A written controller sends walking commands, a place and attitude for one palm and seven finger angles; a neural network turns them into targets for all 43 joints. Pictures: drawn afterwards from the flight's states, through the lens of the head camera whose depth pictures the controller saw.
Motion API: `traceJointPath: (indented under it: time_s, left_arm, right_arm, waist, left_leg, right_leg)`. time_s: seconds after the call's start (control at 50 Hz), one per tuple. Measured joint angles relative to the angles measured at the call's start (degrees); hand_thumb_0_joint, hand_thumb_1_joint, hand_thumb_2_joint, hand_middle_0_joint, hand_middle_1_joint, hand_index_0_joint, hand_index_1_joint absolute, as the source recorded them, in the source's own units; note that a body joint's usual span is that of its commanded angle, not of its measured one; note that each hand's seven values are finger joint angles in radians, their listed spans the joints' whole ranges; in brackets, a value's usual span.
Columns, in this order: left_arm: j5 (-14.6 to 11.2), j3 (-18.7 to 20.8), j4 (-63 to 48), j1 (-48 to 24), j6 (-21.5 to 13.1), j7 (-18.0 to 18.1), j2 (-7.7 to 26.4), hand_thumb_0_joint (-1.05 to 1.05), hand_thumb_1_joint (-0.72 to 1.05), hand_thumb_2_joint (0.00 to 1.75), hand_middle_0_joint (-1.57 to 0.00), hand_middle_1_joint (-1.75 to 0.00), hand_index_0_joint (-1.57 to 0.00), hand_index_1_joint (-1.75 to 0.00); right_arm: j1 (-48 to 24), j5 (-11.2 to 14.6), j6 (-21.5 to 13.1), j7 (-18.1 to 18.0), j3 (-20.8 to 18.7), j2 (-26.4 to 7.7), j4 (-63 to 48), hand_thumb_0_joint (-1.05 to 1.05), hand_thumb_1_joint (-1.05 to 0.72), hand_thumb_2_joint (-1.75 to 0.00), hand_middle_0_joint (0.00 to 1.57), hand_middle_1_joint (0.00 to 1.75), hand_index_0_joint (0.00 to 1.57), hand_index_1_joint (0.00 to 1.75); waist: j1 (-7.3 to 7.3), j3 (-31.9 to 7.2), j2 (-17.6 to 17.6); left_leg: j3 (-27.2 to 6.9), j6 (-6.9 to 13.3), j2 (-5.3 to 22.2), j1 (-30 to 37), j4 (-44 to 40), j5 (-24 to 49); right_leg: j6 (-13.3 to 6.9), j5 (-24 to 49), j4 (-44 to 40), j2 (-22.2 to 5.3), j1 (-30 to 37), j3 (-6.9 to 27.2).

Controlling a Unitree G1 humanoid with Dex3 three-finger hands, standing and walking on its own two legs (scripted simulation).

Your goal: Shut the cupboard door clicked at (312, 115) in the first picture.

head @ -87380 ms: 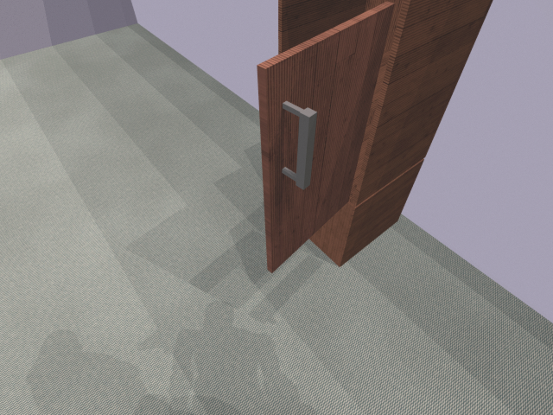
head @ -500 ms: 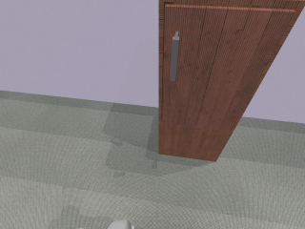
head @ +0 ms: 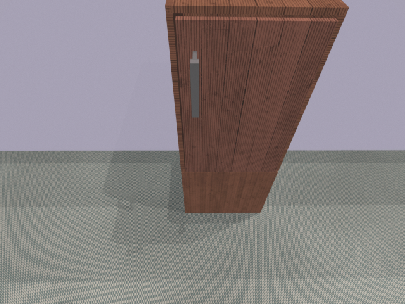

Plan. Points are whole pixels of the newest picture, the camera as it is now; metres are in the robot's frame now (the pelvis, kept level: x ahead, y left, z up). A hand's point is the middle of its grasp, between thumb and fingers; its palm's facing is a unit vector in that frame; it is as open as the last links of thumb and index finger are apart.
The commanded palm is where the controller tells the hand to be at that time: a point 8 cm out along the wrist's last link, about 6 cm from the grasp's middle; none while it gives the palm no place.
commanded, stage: take the last steps up to it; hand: left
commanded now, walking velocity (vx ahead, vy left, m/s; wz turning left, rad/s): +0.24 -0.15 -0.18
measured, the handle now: (195, 86) +0.62 +0.04 +0.09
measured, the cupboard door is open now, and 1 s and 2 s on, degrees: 0 0 0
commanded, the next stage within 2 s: come to a stop and stand still in 0.38 s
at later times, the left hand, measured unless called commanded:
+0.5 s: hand out of the picture +0.13 +0.10 -0.21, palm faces -0.02 -0.99 -0.11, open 7.4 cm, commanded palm none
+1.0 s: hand (182, 253) +0.27 +0.06 -0.16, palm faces -0.02 -0.96 -0.28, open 7.4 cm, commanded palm none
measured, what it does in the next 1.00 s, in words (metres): walks ahead: right foot, then left foot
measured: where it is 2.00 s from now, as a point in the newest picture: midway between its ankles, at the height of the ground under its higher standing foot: outside the picture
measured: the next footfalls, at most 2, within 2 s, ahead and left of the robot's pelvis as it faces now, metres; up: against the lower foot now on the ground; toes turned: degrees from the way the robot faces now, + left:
right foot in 0.08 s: +0.03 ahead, -0.13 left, +0.00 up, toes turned -4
left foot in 0.44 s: +0.24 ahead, +0.03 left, +0.00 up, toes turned +5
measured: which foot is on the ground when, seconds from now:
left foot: down 0.00-0.08, up 0.10-0.42, down 0.44-0.80, up 0.82-1.00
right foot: up 0.00-0.06, down 0.08-0.46, up 0.48-0.78, down 0.80-1.00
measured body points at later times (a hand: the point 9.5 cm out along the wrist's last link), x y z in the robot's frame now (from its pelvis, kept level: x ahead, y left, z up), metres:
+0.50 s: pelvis +0.14 -0.06 -0.02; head +0.18 -0.03 +0.42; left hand +0.14 +0.15 -0.20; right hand +0.19 -0.30 -0.16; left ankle +0.20 +0.03 -0.74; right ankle +0.00 -0.13 -0.70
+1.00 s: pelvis +0.19 -0.13 +0.00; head +0.25 -0.16 +0.44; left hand +0.27 +0.11 -0.14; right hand +0.25 -0.39 -0.17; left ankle +0.13 +0.01 -0.65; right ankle +0.22 -0.25 -0.74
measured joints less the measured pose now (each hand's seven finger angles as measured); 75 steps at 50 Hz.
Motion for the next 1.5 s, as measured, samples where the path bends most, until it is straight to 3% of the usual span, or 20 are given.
traceJointPath:
  time_s: [0.06, 0.1, 0.14, 0.22, 0.3, 0.38, 0.44, 0.5, 0.56, 0.66, 0.78, 0.82, 0.88, 0.98, 1.12, 1.22, 1.26, 1.3, 1.38, 1.5]
  left_arm:
    - [0.06, -0.08, -0.39, -0.19, -0.92, -0.55, 0.01, 0.01, 0.91, 0.90, -0.20, -0.30, -0.19, -0.30]
    - [0.24, -0.02, -0.39, -0.36, -2.24, -0.26, -0.27, 0.01, 0.91, 0.90, -0.20, -0.30, -0.19, -0.30]
    - [0.10, -0.33, -0.39, 0.04, -3.15, 0.48, -1.11, 0.01, 0.91, 0.90, -0.20, -0.30, -0.19, -0.30]
    - [0.03, -0.75, 0.48, 2.59, -4.14, 1.72, -2.17, 0.01, 0.91, 0.90, -0.20, -0.30, -0.19, -0.30]
    - [-0.03, -1.66, 2.75, 4.08, -4.82, 2.02, -3.20, 0.01, 0.91, 0.90, -0.20, -0.30, -0.20, -0.30]
    - [0.01, -2.19, 4.53, 4.84, -4.88, 2.23, -3.96, 0.01, 0.91, 0.90, -0.20, -0.30, -0.20, -0.30]
    - [-0.49, -2.27, 5.49, 5.69, -4.69, 2.35, -4.13, 0.01, 0.91, 0.90, -0.20, -0.30, -0.20, -0.30]
    - [-0.98, -2.22, 5.91, 5.19, -3.80, 2.49, -3.55, 0.01, 0.91, 0.90, -0.20, -0.30, -0.20, -0.30]
    - [-0.48, -1.98, 4.96, 3.05, -2.65, 2.62, -3.30, 0.01, 0.91, 0.90, -0.20, -0.30, -0.20, -0.30]
    - [-0.54, -1.42, 1.63, -1.51, -1.81, 3.32, -1.71, 0.02, 0.93, 0.90, -0.20, -0.30, -0.20, -0.30]
    - [-0.22, -0.74, -0.60, -3.01, -2.14, 3.36, 0.70, 0.01, 0.93, 0.90, -0.20, -0.30, -0.19, -0.30]
    - [0.11, -0.70, -0.69, -2.45, -2.83, 3.49, 0.98, 0.01, 0.92, 0.90, -0.20, -0.30, -0.19, -0.30]
    - [0.32, -1.53, -0.14, -2.79, -2.94, 3.53, -0.89, 0.01, 0.92, 0.90, -0.20, -0.30, -0.19, -0.30]
    - [0.20, -2.16, -0.52, -3.11, -2.90, 3.94, -2.93, 0.01, 0.91, 0.90, -0.20, -0.30, -0.20, -0.30]
    - [0.62, -1.99, -1.21, -2.33, -3.54, 4.15, -2.86, 0.01, 0.91, 0.90, -0.21, -0.30, -0.20, -0.30]
    - [0.27, -1.57, -0.09, -0.48, -2.45, 3.92, -1.44, 0.01, 0.91, 0.90, -0.21, -0.30, -0.20, -0.30]
    - [-0.15, -1.36, 0.80, -0.39, -1.28, 3.96, -0.54, 0.01, 0.91, 0.90, -0.21, -0.30, -0.20, -0.30]
    - [-0.15, -0.99, 1.36, 0.33, -0.45, 3.99, 0.45, 0.01, 0.91, 0.90, -0.20, -0.30, -0.20, -0.30]
    - [-0.10, -1.23, 2.67, 1.54, -0.26, 3.58, 0.90, 0.01, 0.91, 0.90, -0.20, -0.30, -0.20, -0.30]
    - [-0.44, -2.79, 5.11, 3.22, -2.67, 3.65, -1.57, 0.01, 0.91, 0.90, -0.20, -0.30, -0.19, -0.30]
  right_arm:
    - [1.44, 0.19, 0.21, 0.19, -0.84, -1.39, 1.21, 0.00, -0.90, -0.90, 0.21, 0.30, 0.21, 0.30]
    - [2.23, 0.62, 0.78, 0.31, -1.33, -2.42, 2.58, 0.00, -0.90, -0.90, 0.21, 0.30, 0.21, 0.30]
    - [2.36, 0.78, 1.90, 0.50, -1.65, -3.30, 4.01, 0.00, -0.91, -0.90, 0.21, 0.30, 0.20, 0.30]
    - [0.49, 0.59, 1.91, 0.92, -1.93, -3.70, 4.06, 0.01, -0.91, -0.90, 0.20, 0.30, 0.20, 0.30]
    - [-2.70, 0.56, 0.57, 1.17, -1.76, -3.12, 1.81, 0.01, -0.91, -0.90, 0.20, 0.29, 0.20, 0.30]
    - [-5.47, 0.80, -0.36, 1.06, -1.02, -1.52, 0.87, 0.01, -0.91, -0.90, 0.20, 0.29, 0.20, 0.30]
    - [-6.35, 0.74, -1.69, 0.64, -0.17, -0.30, 0.59, 0.00, -0.91, -0.90, 0.20, 0.29, 0.20, 0.30]
    - [-6.59, 0.20, -2.72, 0.06, 0.57, 1.38, 0.38, 0.00, -0.91, -0.90, 0.20, 0.30, 0.20, 0.30]
    - [-5.14, 0.37, -2.24, -0.72, 1.08, 2.07, 0.20, 0.00, -0.91, -0.90, 0.20, 0.30, 0.20, 0.30]
    - [-4.32, 0.83, -0.24, -1.39, 1.03, 1.48, 2.23, 0.00, -0.93, -0.90, 0.21, 0.30, 0.20, 0.30]
    - [-4.59, 1.24, 2.14, -0.13, -0.38, 0.76, 2.61, 0.00, -0.92, -0.90, 0.21, 0.30, 0.21, 0.30]
    - [-5.00, 1.56, 2.77, 0.34, -1.14, 0.02, 2.27, 0.00, -0.91, -0.90, 0.21, 0.30, 0.21, 0.30]
    - [-6.66, 1.88, 3.81, 0.35, -2.38, -2.41, 1.32, 0.00, -0.91, -0.90, 0.20, 0.30, 0.20, 0.30]
    - [-9.20, 1.84, 3.82, 0.73, -2.64, -4.40, 0.18, 0.00, -0.91, -0.90, 0.20, 0.29, 0.20, 0.30]
    - [-11.23, 1.95, 3.50, 1.26, -1.96, -4.27, -0.86, 0.00, -0.91, -0.90, 0.20, 0.29, 0.20, 0.30]
    - [-10.55, 2.12, 1.56, 1.46, -0.98, -3.33, -2.03, 0.00, -0.91, -0.90, 0.20, 0.29, 0.20, 0.30]
    - [-9.49, 1.61, 1.22, 1.20, -0.80, -2.26, -1.54, 0.00, -0.91, -0.90, 0.20, 0.29, 0.20, 0.30]
    - [-8.05, 1.06, 1.70, 1.08, 0.19, -0.66, -0.78, 0.00, -0.91, -0.90, 0.20, 0.29, 0.20, 0.30]
    - [-5.70, 0.95, 1.69, 0.59, 1.46, 1.30, 0.55, 0.00, -0.91, -0.90, 0.20, 0.30, 0.20, 0.30]
    - [-5.20, 2.12, 0.93, 0.00, 0.99, 0.65, 2.84, 0.00, -0.92, -0.90, 0.21, 0.30, 0.20, 0.30]
  waist:
    - [-0.54, -0.36, 0.82]
    - [-0.33, -0.45, 1.49]
    - [-0.11, -0.67, 1.96]
    - [0.66, -0.74, 0.05]
    - [-0.12, 0.89, -0.92]
    - [0.33, 2.52, -1.71]
    - [0.69, 3.12, -2.40]
    - [0.83, 3.51, -4.36]
    - [0.88, 3.30, -3.76]
    - [1.35, 4.54, -1.32]
    - [1.55, 5.05, 0.01]
    - [1.80, 4.46, -0.13]
    - [1.42, 4.76, 1.45]
    - [1.89, 4.79, 0.47]
    - [3.57, 3.76, -2.27]
    - [3.35, 2.12, -2.74]
    - [3.12, 1.95, -3.26]
    - [3.70, 1.34, -4.59]
    - [3.92, 0.59, -4.50]
    - [3.51, 1.39, -1.43]
  left_leg:
    - [0.59, -1.43, 1.46, -0.31, 3.28, -2.48]
    - [-0.59, -1.05, 2.32, -2.29, 10.15, -9.04]
    - [-3.83, -0.05, 1.04, -6.69, 21.75, -14.08]
    - [-4.10, 0.17, -1.03, -14.12, 33.61, -11.44]
    - [-3.73, -0.33, -1.19, -17.86, 30.19, -6.67]
    - [-2.80, 0.06, -1.59, -16.72, 20.09, -4.52]
    - [-1.62, 1.01, -2.98, -11.90, 9.68, 2.71]
    - [-0.22, 3.83, -3.56, -10.27, 12.05, 0.07]
    - [-0.10, 3.75, -3.42, -7.01, 9.36, -1.38]
    - [-1.77, 2.67, -2.79, -3.00, 3.25, 0.90]
    - [-2.96, -0.42, -0.81, -2.75, 6.21, -1.77]
    - [-3.37, -1.14, -1.09, -4.57, 11.06, -5.76]
    - [-7.17, -0.56, -4.43, -9.28, 26.28, -16.25]
    - [-8.01, -1.58, -7.66, -12.76, 38.33, -15.22]
    - [-8.89, -2.44, -7.05, -9.23, 26.94, -14.16]
    - [-7.93, -1.55, -5.38, -0.96, 4.80, -3.60]
    - [-7.89, 0.83, -5.32, -0.86, 4.91, -0.90]
    - [-7.34, 1.24, -5.72, -0.16, 5.02, -2.42]
    - [-6.96, 1.44, -6.10, 1.18, 1.69, -1.02]
    - [-5.58, 1.61, -6.42, 0.23, 1.26, -0.14]
  right_leg:
    - [-0.80, 4.58, -10.69, 0.44, 4.17, -1.08]
    - [-2.08, 8.53, -13.18, 1.41, 5.61, -1.41]
    - [-3.15, 7.39, -13.45, 2.19, 7.13, -2.19]
    - [-4.39, 8.02, -19.22, 2.78, 11.39, -1.15]
    - [-4.61, 8.37, -23.13, 4.00, 14.65, -0.92]
    - [-4.89, 5.94, -23.24, 5.40, 17.21, -0.94]
    - [-4.80, 1.15, -17.56, 5.96, 17.52, -1.02]
    - [-4.23, -4.48, 5.82, 4.97, 8.94, 0.39]
    - [-2.59, -3.37, 18.74, 3.26, 0.76, 1.00]
    - [0.18, 1.22, 5.86, -1.03, -3.23, 2.11]
    - [0.43, 13.26, -7.19, -1.93, -0.97, 0.69]
    - [0.08, 12.16, -8.27, -2.06, -0.26, 0.92]
    - [-0.24, 9.01, -7.48, -2.16, -0.50, 0.66]
    - [-0.29, 12.30, -12.16, -3.37, 0.22, 1.39]
    - [0.46, 15.12, -15.59, -4.85, 0.57, 1.17]
    - [2.28, 14.44, -12.36, -4.68, -1.00, 0.66]
    - [2.21, 8.98, -8.69, -4.25, -1.66, 1.16]
    - [1.33, 3.95, -5.56, -3.38, -1.80, 2.46]
    - [0.55, 3.03, -1.45, -1.49, -0.34, 2.52]
    - [-0.21, 9.48, -14.55, -0.14, 6.47, 3.22]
